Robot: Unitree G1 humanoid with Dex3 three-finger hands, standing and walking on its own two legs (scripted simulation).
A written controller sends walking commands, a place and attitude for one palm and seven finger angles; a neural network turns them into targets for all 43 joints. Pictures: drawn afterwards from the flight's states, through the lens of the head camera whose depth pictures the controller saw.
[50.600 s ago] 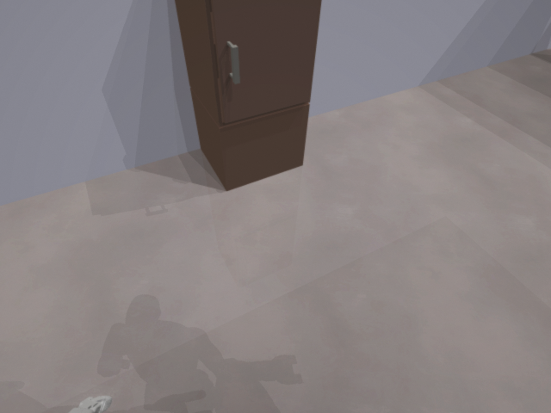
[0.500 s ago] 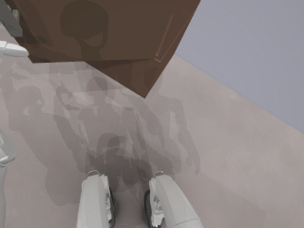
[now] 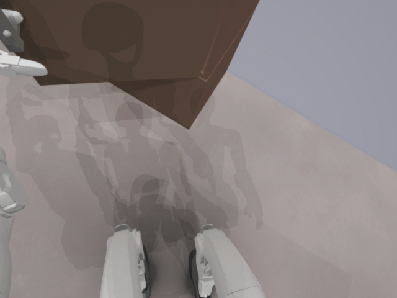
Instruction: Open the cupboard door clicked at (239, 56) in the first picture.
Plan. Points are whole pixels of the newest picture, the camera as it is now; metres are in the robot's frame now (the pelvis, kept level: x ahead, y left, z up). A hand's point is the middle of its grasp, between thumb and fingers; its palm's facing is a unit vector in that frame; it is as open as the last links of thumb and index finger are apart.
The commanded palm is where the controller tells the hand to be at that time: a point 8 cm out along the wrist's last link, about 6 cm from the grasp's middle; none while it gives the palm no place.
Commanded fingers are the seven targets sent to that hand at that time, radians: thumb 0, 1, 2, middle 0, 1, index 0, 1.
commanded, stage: slide the fingers in behind the handle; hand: left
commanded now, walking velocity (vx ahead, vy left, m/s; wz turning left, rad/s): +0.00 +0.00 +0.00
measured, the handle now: out of the picture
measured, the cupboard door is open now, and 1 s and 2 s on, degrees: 40 40 71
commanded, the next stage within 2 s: close the thumb around the handle in 0.16 s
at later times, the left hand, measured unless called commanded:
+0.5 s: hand (3, 34) +0.55 +0.27 +0.07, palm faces +0.12 -0.99 -0.01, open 12.4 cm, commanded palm +0.54 +0.28 +0.07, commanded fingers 0.00 0.23 0.61 -0.35 -1.28 -0.35 -1.28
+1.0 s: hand (13, 35) +0.55 +0.26 +0.07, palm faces +0.11 -0.99 -0.01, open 5.6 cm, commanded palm +0.54 +0.28 +0.07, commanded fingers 0.00 0.90 0.90 -0.40 -1.35 -0.40 -1.35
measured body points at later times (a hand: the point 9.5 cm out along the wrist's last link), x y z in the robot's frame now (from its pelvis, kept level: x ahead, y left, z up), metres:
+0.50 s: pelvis +0.00 +0.00 +0.01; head +0.19 +0.05 +0.41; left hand +0.54 +0.32 +0.07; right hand +0.01 -0.26 -0.09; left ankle +0.07 +0.11 -0.58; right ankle +0.01 -0.12 -0.58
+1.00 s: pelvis +0.00 +0.00 +0.00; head +0.19 +0.05 +0.41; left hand +0.54 +0.31 +0.07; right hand +0.00 -0.26 -0.10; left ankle +0.07 +0.11 -0.58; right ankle +0.01 -0.12 -0.58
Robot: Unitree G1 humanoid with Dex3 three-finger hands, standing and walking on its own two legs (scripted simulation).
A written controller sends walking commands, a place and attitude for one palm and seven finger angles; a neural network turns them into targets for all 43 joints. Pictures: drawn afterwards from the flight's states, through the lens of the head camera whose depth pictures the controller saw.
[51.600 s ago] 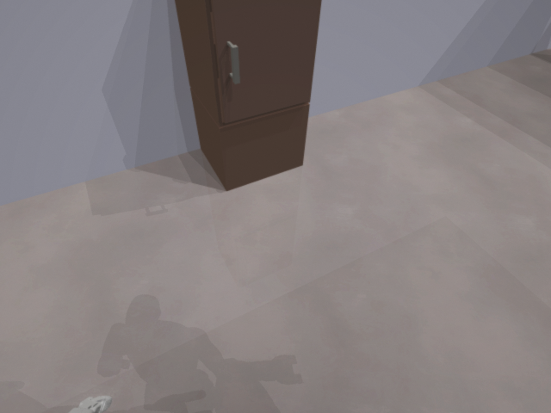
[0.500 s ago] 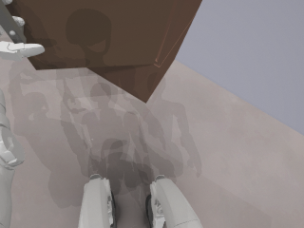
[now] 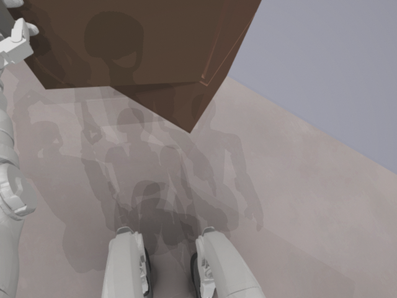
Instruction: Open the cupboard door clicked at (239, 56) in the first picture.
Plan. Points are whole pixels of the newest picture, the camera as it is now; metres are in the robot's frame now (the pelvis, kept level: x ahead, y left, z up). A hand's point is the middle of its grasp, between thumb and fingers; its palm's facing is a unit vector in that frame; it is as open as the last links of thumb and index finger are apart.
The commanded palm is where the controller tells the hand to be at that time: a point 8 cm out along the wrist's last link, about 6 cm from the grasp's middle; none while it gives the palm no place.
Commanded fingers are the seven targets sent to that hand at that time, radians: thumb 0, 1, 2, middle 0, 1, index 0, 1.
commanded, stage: pull the door open along its arc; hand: left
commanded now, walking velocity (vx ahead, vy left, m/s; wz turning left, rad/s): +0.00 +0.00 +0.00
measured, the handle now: (5, 11) +0.61 +0.28 +0.07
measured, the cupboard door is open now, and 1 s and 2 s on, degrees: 40 71 81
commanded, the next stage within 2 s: open thumb and fingers to let go in 1.18 s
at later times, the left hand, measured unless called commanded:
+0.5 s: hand (29, 73) +0.49 +0.23 +0.06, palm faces +0.09 -1.00 -0.01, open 5.7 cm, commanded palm +0.45 +0.27 +0.06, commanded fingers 0.00 0.90 0.90 -0.40 -1.35 -0.40 -1.35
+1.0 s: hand (93, 141) +0.38 +0.14 +0.07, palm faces +0.52 -0.85 +0.01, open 5.9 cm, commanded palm +0.32 +0.16 +0.06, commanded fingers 0.00 0.90 0.90 -0.40 -1.35 -0.40 -1.35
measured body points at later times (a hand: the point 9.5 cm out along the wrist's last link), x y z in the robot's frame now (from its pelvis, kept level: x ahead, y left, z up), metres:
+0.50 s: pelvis +0.02 +0.00 +0.02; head +0.17 +0.03 +0.45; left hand +0.48 +0.29 +0.07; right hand +0.05 -0.26 -0.09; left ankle +0.07 +0.10 -0.59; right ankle +0.02 -0.12 -0.59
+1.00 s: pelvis +0.02 -0.03 +0.04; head +0.11 -0.01 +0.48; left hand +0.35 +0.18 +0.07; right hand +0.16 -0.24 -0.08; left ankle +0.07 +0.10 -0.59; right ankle +0.02 -0.12 -0.59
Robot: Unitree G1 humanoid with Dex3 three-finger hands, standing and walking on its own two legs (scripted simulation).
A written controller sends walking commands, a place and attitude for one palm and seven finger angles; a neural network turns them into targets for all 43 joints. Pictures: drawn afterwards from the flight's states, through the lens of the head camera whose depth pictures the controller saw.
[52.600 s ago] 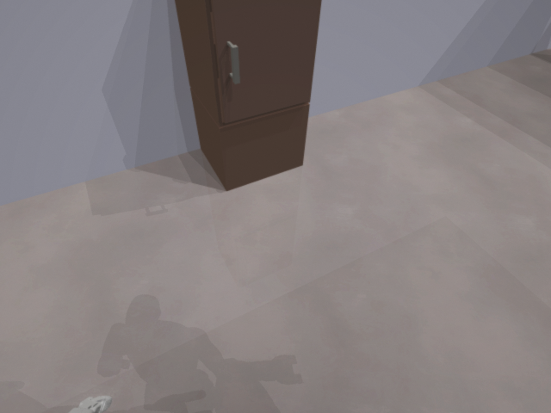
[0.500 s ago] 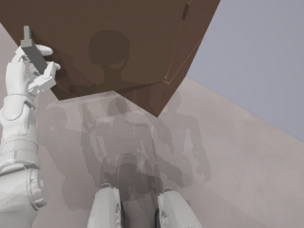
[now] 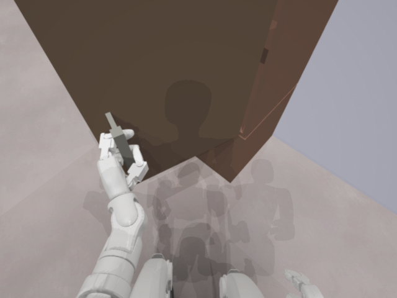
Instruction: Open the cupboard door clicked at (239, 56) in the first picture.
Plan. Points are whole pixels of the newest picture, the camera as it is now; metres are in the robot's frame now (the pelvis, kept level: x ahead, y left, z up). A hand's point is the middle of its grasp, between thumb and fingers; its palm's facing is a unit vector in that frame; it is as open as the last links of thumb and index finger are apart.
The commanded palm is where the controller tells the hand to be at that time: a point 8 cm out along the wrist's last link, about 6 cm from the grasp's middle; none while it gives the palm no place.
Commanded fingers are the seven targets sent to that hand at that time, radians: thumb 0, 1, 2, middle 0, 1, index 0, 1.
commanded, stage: pull the door open along its arc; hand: left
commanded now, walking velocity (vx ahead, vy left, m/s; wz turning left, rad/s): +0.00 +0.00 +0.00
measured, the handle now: (121, 143) +0.42 +0.18 +0.03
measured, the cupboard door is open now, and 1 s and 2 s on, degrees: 71 81 84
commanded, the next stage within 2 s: open thumb and fingers to let go in 0.18 s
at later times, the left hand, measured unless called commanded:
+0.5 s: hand (159, 178) +0.34 +0.09 +0.02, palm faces +0.43 -0.90 +0.01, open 6.7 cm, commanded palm +0.29 +0.13 +0.02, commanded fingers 0.00 0.06 0.54 -0.34 -1.26 -0.34 -1.26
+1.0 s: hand (160, 180) +0.34 +0.09 +0.02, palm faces +0.38 -0.93 +0.00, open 14.3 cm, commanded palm +0.29 +0.12 +0.02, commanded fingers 0.00 -0.50 0.30 -0.17 -0.45 -0.17 -0.45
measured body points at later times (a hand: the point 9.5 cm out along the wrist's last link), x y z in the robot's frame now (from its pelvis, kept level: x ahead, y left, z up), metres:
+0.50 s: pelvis +0.00 -0.02 +0.00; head +0.08 -0.02 +0.44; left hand +0.31 +0.14 +0.02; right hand +0.17 -0.24 -0.12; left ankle +0.06 +0.12 -0.63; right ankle -0.01 -0.10 -0.63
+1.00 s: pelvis +0.00 +0.00 +0.00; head +0.09 +0.00 +0.44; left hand +0.31 +0.14 +0.02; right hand +0.16 -0.22 -0.12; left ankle +0.06 +0.12 -0.63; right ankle -0.01 -0.10 -0.63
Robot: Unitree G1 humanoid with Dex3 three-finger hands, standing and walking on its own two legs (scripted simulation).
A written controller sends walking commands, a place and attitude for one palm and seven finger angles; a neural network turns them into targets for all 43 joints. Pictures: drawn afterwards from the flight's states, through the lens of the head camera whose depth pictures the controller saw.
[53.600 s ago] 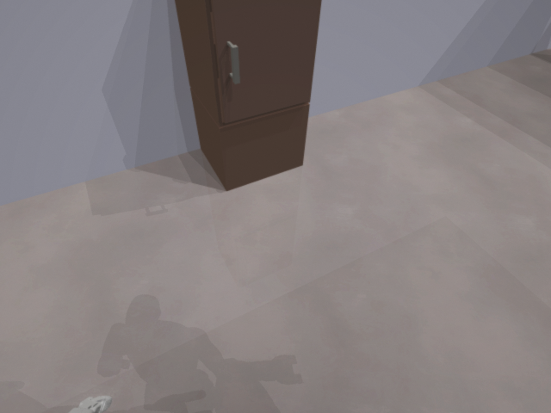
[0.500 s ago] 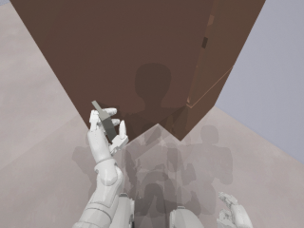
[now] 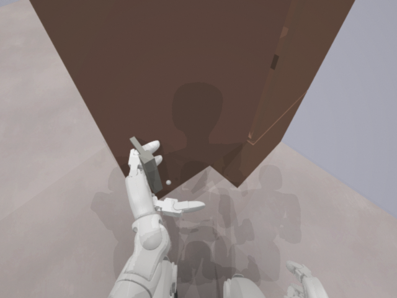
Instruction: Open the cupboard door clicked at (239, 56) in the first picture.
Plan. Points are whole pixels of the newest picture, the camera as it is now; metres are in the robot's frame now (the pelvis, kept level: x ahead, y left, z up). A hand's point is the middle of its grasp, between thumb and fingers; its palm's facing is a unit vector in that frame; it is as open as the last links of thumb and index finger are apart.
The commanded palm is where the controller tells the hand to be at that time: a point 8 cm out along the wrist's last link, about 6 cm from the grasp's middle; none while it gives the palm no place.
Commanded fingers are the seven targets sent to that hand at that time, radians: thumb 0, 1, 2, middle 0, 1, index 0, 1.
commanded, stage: open thumb and fingers to let go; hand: left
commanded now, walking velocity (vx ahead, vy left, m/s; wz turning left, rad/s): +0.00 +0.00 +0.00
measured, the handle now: (146, 166) +0.37 +0.13 +0.03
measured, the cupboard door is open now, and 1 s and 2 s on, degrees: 81 84 84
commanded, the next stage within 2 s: slide the hand sideways off the handle in 0.10 s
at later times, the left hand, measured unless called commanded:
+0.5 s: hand (166, 201) +0.30 +0.08 +0.02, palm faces -0.12 -0.99 +0.06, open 16.0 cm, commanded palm +0.27 +0.13 +0.02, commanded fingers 0.00 -0.50 0.30 -0.15 -0.30 -0.15 -0.30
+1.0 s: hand (146, 224) +0.25 +0.11 +0.02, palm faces -0.05 -1.00 +0.00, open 16.3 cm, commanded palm +0.23 +0.17 +0.02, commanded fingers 0.00 -0.50 0.30 -0.15 -0.30 -0.15 -0.30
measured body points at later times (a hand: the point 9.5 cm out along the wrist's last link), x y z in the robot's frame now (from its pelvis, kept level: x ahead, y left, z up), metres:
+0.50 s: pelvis -0.02 +0.02 +0.00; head +0.06 +0.02 +0.44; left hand +0.30 +0.13 +0.02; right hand +0.13 -0.22 -0.11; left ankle +0.06 +0.12 -0.63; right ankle -0.02 -0.10 -0.63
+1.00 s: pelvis -0.02 +0.01 -0.01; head +0.07 +0.01 +0.43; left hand +0.25 +0.17 +0.02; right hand +0.18 -0.21 -0.11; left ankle +0.06 +0.12 -0.63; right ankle -0.02 -0.10 -0.63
